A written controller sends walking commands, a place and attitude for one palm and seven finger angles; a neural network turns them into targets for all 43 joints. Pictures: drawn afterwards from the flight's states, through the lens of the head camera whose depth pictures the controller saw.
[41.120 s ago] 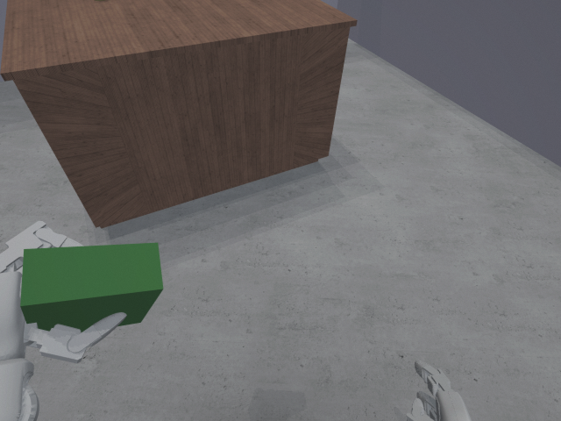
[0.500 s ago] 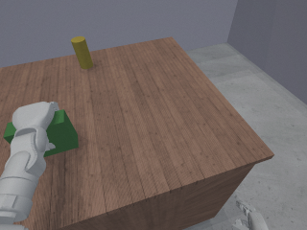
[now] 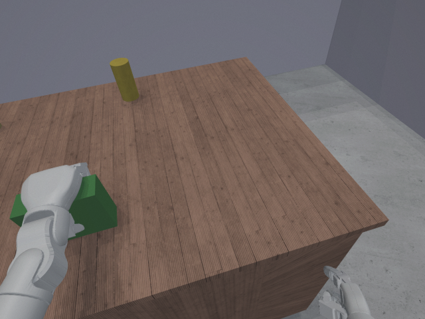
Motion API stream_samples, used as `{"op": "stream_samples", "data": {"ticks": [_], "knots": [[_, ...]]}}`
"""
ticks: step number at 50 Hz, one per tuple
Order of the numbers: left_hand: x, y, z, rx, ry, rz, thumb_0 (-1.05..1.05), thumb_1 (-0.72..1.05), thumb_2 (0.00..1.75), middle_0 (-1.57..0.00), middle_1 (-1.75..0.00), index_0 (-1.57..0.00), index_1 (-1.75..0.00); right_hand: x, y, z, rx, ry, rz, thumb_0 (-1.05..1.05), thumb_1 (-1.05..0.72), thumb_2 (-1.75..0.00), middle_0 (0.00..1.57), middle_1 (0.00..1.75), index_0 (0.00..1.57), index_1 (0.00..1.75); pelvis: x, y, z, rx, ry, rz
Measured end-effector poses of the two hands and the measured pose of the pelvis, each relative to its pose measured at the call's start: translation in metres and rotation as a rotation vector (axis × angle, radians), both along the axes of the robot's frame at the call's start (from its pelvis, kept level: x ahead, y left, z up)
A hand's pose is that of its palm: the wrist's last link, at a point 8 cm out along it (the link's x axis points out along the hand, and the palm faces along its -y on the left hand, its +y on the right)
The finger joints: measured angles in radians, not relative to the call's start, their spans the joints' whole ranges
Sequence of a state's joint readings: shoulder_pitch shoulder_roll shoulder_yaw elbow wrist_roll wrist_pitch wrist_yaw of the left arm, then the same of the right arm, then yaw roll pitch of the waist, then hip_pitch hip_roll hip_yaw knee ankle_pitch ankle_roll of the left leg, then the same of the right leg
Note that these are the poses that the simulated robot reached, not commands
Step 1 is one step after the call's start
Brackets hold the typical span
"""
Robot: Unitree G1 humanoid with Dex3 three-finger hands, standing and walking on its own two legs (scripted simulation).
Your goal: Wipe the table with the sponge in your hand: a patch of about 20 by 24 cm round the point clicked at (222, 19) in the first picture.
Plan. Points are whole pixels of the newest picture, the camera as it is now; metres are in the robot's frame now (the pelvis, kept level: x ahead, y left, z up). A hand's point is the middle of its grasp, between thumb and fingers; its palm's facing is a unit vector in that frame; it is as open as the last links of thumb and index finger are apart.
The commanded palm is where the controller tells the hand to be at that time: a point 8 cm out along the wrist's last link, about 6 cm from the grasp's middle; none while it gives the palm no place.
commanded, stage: wipe back along the first lane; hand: left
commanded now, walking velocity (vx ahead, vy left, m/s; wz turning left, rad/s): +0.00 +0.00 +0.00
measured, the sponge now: (74, 216) +0.27 +0.32 +0.05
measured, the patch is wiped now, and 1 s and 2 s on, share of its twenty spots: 1.00 1.00 1.00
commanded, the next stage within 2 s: lift the sponge slowly off the table in 0.44 s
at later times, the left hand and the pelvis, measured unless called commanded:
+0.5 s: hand (62, 234) +0.21 +0.29 +0.09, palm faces +0.06 -0.05 -1.00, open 9.6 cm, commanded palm +0.18 +0.27 +0.12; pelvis +0.00 +0.00 +0.00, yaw -1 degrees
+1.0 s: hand (65, 235) +0.21 +0.28 +0.09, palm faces +0.02 -0.06 -1.00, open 9.6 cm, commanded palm +0.19 +0.27 +0.15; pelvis -0.02 -0.01 +0.00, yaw +0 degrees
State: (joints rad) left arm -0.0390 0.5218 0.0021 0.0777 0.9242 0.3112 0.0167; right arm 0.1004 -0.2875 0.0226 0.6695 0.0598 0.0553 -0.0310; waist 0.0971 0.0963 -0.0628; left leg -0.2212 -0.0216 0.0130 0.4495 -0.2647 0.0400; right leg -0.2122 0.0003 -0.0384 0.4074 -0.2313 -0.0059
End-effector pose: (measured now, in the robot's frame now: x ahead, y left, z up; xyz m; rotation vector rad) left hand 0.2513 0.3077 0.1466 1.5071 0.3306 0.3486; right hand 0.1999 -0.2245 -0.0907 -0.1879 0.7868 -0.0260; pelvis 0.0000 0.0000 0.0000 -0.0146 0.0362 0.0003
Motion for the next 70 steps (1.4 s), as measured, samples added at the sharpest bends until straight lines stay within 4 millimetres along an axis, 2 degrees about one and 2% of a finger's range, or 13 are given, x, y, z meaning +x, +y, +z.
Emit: {"op": "stream_samples", "data": {"ticks": [11, 19, 30, 45, 70], "knots": [[-0.021, -0.009, 0.0, -0.009, -0.015, 0.001, 0.01, -0.47, 1.1, -0.75, -1.44, -0.77, -1.41, 0.003, 0.002, 0.001, 0.007, -0.012, 0.015, 0.01, -0.9, -0.9, 0.2, 0.3, 0.19, 0.29, 0.0, -0.002, 0.0, 0.001, -0.015, -0.006], [-0.045, -0.017, 0.0, -0.01, -0.025, -0.009, 0.01, -0.47, 1.1, -0.75, -1.44, -0.77, -1.41, 0.002, 0.002, 0.0, 0.02, -0.022, 0.014, 0.01, -0.9, -0.9, 0.2, 0.3, 0.19, 0.29, -0.001, -0.003, -0.001, 0.001, -0.024, -0.013], [-0.07, -0.023, -0.001, -0.02, -0.041, 0.013, 0.02, -0.47, 1.1, -0.75, -1.44, -0.77, -1.41, -0.001, 0.003, 0.001, 0.017, -0.032, 0.019, 0.02, -0.9, -0.9, 0.2, 0.3, 0.18, 0.29, -0.009, -0.005, -0.001, 0.003, -0.043, -0.01], [-0.065, -0.024, 0.0, -0.023, 0.006, 0.012, 0.0, -0.47, 1.1, -0.76, -1.43, -0.78, -1.4, -0.007, 0.002, 0.002, 0.002, -0.062, 0.034, 0.02, -0.9, -0.9, 0.2, 0.3, 0.18, 0.29, -0.018, -0.013, 0.0, 0.007, -0.071, 0.002], [-0.052, -0.041, 0.014, -0.053, -0.024, -0.032, -0.01, -0.49, 1.1, -0.78, -1.41, -0.8, -1.38, -0.006, -0.003, 0.003, -0.009, -0.06, 0.059, 0.02, -0.9, -0.9, 0.2, 0.3, 0.21, 0.3, -0.019, -0.021, 0.002, 0.011, -0.093, -0.002]]}}
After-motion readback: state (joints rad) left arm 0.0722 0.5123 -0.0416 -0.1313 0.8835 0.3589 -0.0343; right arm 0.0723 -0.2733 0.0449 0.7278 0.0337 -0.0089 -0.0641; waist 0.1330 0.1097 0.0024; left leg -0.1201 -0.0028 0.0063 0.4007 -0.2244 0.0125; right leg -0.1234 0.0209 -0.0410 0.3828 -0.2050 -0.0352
